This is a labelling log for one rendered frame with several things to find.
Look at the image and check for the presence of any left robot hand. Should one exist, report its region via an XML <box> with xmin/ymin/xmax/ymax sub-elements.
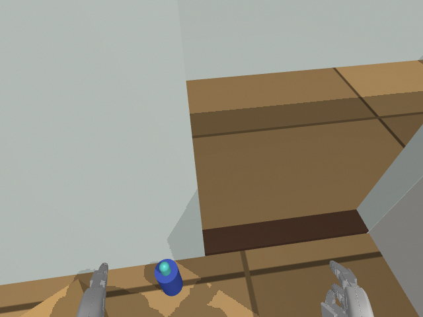
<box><xmin>76</xmin><ymin>263</ymin><xmax>108</xmax><ymax>317</ymax></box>

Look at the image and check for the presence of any right robot hand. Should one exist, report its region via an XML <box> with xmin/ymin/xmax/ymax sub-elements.
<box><xmin>321</xmin><ymin>260</ymin><xmax>374</xmax><ymax>317</ymax></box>

